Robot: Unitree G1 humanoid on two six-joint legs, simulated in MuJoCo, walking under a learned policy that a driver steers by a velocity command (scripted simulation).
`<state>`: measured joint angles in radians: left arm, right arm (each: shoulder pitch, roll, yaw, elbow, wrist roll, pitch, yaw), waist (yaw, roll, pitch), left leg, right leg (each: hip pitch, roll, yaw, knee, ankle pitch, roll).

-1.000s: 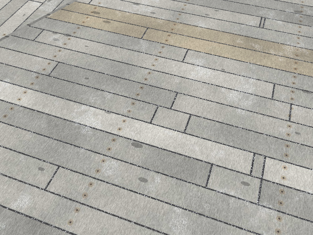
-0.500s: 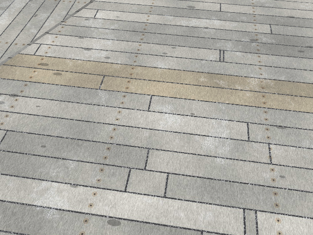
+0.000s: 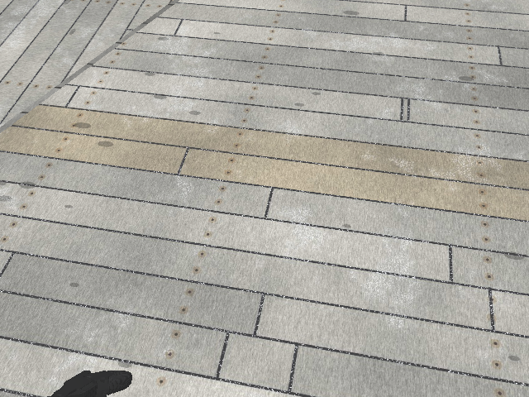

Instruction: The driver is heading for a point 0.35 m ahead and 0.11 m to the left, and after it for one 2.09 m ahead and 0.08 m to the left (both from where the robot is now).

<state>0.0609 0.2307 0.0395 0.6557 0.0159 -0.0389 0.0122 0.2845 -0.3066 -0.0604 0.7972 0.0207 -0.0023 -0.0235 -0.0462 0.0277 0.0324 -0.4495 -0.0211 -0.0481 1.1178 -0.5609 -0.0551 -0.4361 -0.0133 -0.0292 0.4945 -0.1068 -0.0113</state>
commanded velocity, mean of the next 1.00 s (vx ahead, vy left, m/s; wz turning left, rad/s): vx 0.02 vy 0.00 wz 0.45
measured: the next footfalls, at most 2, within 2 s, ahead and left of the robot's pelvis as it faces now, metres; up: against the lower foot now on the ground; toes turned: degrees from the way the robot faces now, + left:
left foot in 0.28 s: +0.05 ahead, +0.14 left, +0.00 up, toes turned +13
right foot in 0.76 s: +0.11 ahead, -0.07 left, +0.00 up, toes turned +30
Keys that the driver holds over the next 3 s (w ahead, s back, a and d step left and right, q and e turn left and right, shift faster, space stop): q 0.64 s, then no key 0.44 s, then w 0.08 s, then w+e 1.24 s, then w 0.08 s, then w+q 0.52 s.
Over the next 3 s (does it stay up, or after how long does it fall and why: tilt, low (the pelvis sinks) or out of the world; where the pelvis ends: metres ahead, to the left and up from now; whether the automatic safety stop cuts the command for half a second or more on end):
stays up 0.93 0.06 -0.01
